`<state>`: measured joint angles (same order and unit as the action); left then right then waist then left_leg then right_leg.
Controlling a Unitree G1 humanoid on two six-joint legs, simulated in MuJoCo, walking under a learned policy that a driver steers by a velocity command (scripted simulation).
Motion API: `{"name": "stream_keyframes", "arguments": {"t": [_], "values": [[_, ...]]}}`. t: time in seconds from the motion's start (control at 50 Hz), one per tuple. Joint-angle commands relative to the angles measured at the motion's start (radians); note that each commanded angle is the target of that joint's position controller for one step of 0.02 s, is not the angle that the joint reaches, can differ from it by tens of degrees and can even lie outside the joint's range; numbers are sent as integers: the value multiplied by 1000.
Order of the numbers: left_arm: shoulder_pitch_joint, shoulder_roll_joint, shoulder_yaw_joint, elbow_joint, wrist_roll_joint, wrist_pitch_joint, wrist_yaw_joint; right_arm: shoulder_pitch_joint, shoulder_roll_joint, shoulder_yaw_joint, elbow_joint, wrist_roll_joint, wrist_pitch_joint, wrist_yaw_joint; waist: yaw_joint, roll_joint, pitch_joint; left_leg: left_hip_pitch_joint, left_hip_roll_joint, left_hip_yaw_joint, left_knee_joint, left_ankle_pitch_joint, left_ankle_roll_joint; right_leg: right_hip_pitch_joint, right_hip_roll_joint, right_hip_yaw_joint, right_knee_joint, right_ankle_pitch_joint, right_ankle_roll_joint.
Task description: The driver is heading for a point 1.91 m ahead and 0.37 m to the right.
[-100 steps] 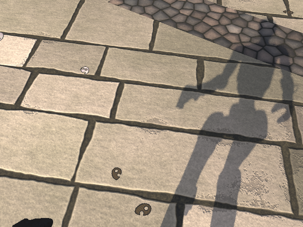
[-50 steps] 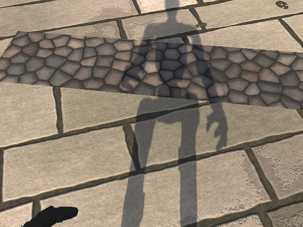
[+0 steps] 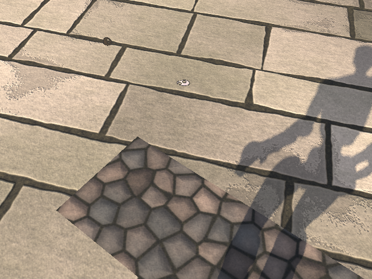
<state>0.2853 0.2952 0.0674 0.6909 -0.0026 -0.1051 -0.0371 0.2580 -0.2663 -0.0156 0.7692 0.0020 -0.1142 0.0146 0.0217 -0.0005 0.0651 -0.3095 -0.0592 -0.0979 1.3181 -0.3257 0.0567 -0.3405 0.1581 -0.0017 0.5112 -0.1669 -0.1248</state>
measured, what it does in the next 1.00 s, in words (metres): walks ahead: left foot, then right foot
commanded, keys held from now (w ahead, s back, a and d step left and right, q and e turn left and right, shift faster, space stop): e+shift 0.34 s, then shift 0.16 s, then q+shift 0.50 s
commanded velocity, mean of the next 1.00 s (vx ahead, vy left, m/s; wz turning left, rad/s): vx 0.22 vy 0.00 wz -0.18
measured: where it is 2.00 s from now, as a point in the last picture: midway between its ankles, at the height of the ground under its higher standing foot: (234, 195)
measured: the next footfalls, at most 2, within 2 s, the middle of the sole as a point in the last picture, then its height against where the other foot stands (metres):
left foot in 0.28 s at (174, 275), level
right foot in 0.66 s outside the picture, level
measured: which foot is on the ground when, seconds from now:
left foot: up 0.00-0.26, down 0.28-0.66, up 0.68-0.98, down 1.00-1.00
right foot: down 0.00-0.28, up 0.30-0.64, down 0.66-1.00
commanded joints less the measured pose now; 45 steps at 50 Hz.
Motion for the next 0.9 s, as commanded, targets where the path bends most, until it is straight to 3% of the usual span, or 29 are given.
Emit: {"name": "stream_keyframes", "arguments": {"t": [0.02,0.06,0.1,0.12,0.16,0.2,0.24,0.26,0.28,0.3,0.32,0.34,0.36,0.38,0.42,0.46,0.52,0.58,0.62,0.64,0.66,0.68,0.7,0.72,0.74,0.78,0.82,0.86,0.9], "values": [[47,98,20,-57,4,-13,-1,-128,-106,-19,-159,-30,-55,1,-27,63,-16,-383,81,-53,-106,-5,-20,288,-273,544,-292,162,-195],[-3,100,18,-57,-18,-7,13,-108,-117,-22,-172,-33,-42,-5,-78,39,5,-317,95,-26,-273,-22,-77,146,-248,446,-281,465,-193],[-1,137,30,-42,-30,12,36,-211,-71,-6,-219,-48,-38,-5,-53,21,33,-186,20,72,-527,135,-111,-33,-144,312,-251,614,-129],[32,159,43,-23,-32,31,46,-238,-49,0,-230,-52,-38,-2,-26,0,-3,-72,-27,95,-644,293,-109,-97,-105,290,-234,580,-78],[133,159,50,23,-32,61,60,-269,-54,-13,-247,-35,-33,3,16,-43,-72,85,-90,73,-771,517,-101,-111,-85,336,-189,420,4],[138,130,47,32,-38,78,72,-308,-85,-30,-277,-13,-24,-4,14,-83,-80,109,-87,13,-856,531,-95,-47,-82,404,-113,323,44],[79,125,52,7,-38,87,83,-272,-126,-52,-279,-11,-20,-20,-29,-104,-119,161,-49,-30,-925,545,-85,32,-75,439,40,312,81],[32,116,51,-17,-37,91,83,-151,-136,-60,-248,-20,-20,-28,-94,-98,-195,288,-5,-31,-971,628,-69,46,-44,404,210,314,116],[70,39,27,-41,-11,98,78,6,-160,-62,-214,-31,-13,-36,-117,6,-362,542,213,-172,-842,890,7,-43,-8,319,527,-107,151],[285,-23,0,-44,-10,104,70,22,-151,-40,-237,-65,2,-36,-24,265,-520,748,527,-498,-740,1360,203,-218,75,271,839,-702,178],[409,83,3,-28,-21,114,51,14,-153,-52,-221,-34,25,-21,-3,266,-626,748,654,-634,-726,1191,319,-275,-52,252,1061,-632,213],[306,135,17,-42,-39,128,49,-90,-138,-58,-244,-21,40,-28,-7,190,-550,652,570,-596,-827,694,313,-351,-127,194,1107,-478,228],[165,181,33,-55,-32,141,62,-149,-75,-37,-256,-23,56,-40,-30,64,-384,455,438,-438,-901,458,241,-365,-157,138,1020,-360,231],[89,188,40,-75,-29,158,76,-185,-65,-24,-255,-30,68,-46,-24,39,-270,283,364,-344,-949,415,201,-332,-166,117,981,-306,236],[65,111,19,-99,-16,165,81,-205,-96,-32,-210,-37,73,-40,13,49,-137,59,276,-191,-999,524,173,-225,-174,90,814,-306,223],[64,38,-6,-103,-7,140,80,-170,-115,-45,-161,-37,64,-30,16,73,-166,59,258,-108,-1001,754,193,-165,-165,60,638,-307,213],[23,36,-22,-98,6,128,70,-174,-131,-51,-126,-17,71,-21,8,81,-251,69,286,-83,-998,793,218,-45,-177,63,432,-197,194],[-18,34,-31,-91,15,140,58,-156,-118,-41,-91,1,80,2,5,105,-221,-9,243,-96,-1022,453,184,106,-168,61,194,-99,169],[-27,72,-18,-92,17,143,53,-150,-159,-50,-89,14,91,10,24,122,-150,-98,210,-131,-1011,191,134,215,-127,20,5,-10,131],[-41,109,-7,-106,19,144,58,-113,-158,-48,-79,19,93,11,23,116,-125,-153,185,-157,-996,74,84,268,-154,45,-52,-26,95],[-16,171,5,-122,33,148,69,-88,-130,-39,-84,11,90,14,24,30,-144,-227,139,-145,-903,-108,20,344,-308,172,-84,3,35],[-33,254,30,-117,48,159,74,-51,-104,-39,-107,22,84,14,-8,-197,-156,-312,23,28,-712,-192,-36,298,-501,310,-149,2,-80],[-53,237,37,-113,60,154,75,-77,-164,-61,-105,27,85,1,34,-251,-133,-290,20,99,-445,-235,-83,161,-572,376,-236,8,-157],[-104,177,18,-125,60,141,78,-55,-203,-85,-95,32,99,-10,11,-208,-100,-292,41,69,-265,-227,-105,109,-543,327,-242,57,-148],[-184,128,4,-134,44,127,79,11,-192,-93,-66,31,123,-25,-36,-181,-85,-295,54,61,-169,-193,-122,89,-492,239,-229,99,-107],[-256,82,-8,-140,20,110,82,67,-162,-95,-55,18,160,-45,-61,-167,-77,-318,81,65,-71,-110,-158,103,-453,125,-209,176,-70],[-248,76,-3,-123,19,110,87,26,-118,-83,-96,21,169,-43,-51,-138,-81,-322,113,90,-174,-44,-170,144,-434,57,-195,186,-58],[-222,95,11,-107,17,117,91,-29,-79,-65,-140,21,165,-20,-19,-132,-119,-258,137,109,-353,-22,-161,194,-440,13,-160,219,-54],[-185,137,32,-87,11,123,88,-52,-81,-61,-177,20,160,4,4,-152,-151,-182,132,147,-474,-44,-136,224,-480,6,-136,288,-63]]}}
